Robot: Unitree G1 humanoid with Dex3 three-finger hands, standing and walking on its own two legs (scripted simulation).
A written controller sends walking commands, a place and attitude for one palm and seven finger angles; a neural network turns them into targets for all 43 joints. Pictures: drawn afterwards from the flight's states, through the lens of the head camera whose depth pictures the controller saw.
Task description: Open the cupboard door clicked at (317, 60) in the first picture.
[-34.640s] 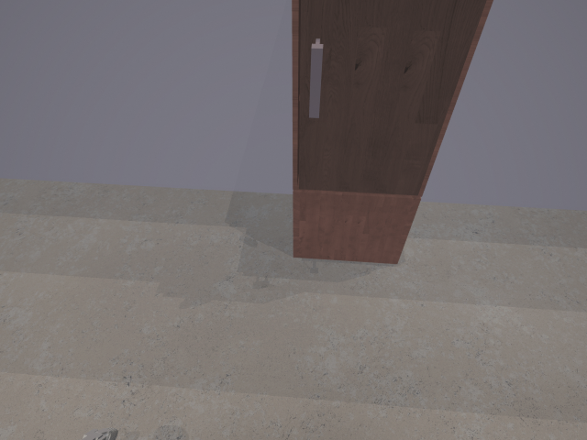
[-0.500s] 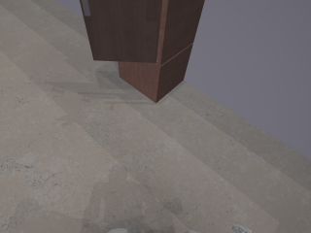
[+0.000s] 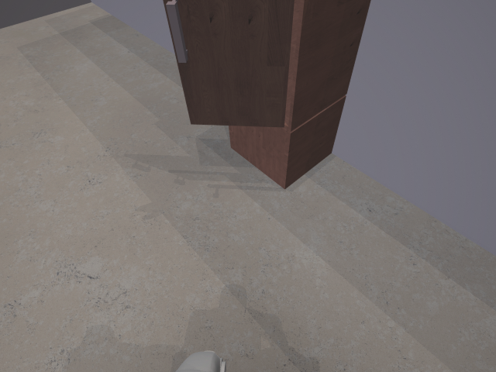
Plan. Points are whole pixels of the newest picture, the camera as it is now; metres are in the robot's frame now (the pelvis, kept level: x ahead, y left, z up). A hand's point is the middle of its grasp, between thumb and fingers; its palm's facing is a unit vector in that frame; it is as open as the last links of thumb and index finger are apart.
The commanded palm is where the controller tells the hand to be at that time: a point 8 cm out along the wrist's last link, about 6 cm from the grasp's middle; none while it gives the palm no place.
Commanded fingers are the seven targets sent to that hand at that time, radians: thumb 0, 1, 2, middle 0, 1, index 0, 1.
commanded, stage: take the last steps up to it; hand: left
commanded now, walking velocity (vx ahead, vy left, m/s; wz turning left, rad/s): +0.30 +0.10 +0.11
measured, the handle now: (179, 30) +1.06 +0.28 +0.05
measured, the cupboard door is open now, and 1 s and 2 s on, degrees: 43 43 43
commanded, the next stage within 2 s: come to a stop and stand still in 1.18 s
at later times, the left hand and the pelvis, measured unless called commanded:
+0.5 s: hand (133, 333) +0.21 +0.25 -0.16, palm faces +0.07 -0.98 -0.21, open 7.3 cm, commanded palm none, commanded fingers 0.00 0.90 0.90 -0.20 -0.30 -0.20 -0.30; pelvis +0.15 +0.06 -0.01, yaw +1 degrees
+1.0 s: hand (150, 304) +0.27 +0.24 -0.18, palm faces +0.14 -0.98 -0.14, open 7.3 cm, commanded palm none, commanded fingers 0.00 0.90 0.90 -0.20 -0.30 -0.20 -0.30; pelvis +0.35 +0.09 -0.01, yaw +3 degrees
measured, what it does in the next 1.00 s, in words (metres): walks ahead: left foot, then right foot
